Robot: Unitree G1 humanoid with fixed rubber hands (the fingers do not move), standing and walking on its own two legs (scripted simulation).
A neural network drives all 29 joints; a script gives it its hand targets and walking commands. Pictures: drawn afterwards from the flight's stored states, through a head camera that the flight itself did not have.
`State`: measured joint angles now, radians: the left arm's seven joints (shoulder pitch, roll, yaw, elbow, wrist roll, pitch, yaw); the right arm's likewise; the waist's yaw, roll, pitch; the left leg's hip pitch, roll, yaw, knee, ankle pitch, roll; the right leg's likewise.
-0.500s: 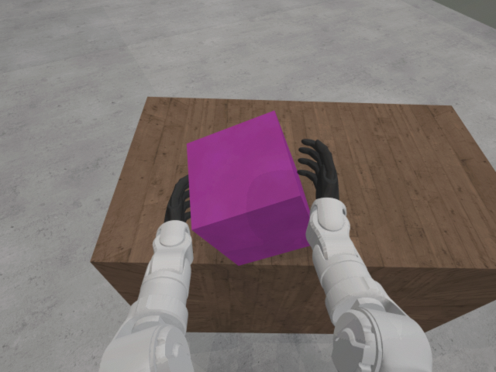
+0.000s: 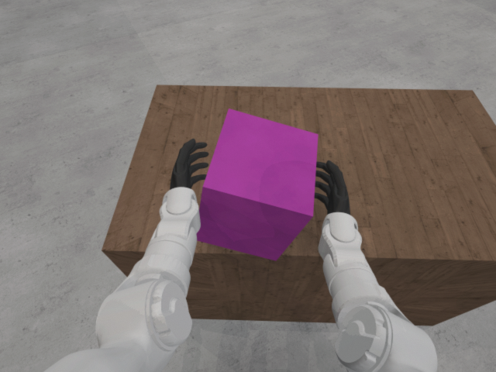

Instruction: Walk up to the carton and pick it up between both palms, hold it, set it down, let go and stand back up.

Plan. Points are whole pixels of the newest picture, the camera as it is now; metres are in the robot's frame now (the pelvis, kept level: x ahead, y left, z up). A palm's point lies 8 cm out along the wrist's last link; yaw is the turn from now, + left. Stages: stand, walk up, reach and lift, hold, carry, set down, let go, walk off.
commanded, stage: set down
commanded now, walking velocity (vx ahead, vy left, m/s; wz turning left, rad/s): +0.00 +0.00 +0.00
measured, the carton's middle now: (253, 189) +0.45 +0.04 -0.02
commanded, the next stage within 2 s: none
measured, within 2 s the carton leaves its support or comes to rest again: rests again in 0.36 s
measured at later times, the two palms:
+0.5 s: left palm (185, 184) +0.43 +0.16 +0.01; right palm (330, 185) +0.43 -0.10 +0.02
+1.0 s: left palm (185, 185) +0.43 +0.16 +0.00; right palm (329, 185) +0.44 -0.10 +0.02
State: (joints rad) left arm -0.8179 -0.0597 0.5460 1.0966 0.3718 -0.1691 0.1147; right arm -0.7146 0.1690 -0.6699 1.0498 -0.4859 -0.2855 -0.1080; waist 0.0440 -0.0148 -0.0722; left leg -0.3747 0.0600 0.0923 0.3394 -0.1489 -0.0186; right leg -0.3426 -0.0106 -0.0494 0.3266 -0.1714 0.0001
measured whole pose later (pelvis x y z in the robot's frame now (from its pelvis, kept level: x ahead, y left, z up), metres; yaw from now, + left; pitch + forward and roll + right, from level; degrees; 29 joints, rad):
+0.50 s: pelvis +0.02 +0.00 +0.00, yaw +1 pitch +18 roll -1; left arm -0.82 -0.05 0.60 1.10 0.41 -0.26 0.13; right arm -0.83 0.16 -0.75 1.10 -0.55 -0.37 -0.08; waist 0.01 -0.04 -0.12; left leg -0.51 0.07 0.08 0.37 -0.17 -0.02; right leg -0.46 -0.01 -0.07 0.32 -0.18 0.00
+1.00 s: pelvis +0.01 +0.00 +0.00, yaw +0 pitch +19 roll +0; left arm -0.88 -0.05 0.66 1.13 0.44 -0.34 0.10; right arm -0.86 0.15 -0.76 1.07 -0.58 -0.40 -0.09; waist 0.02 -0.06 -0.09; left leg -0.54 0.06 0.10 0.34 -0.13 -0.01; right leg -0.50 -0.01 -0.07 0.32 -0.16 0.00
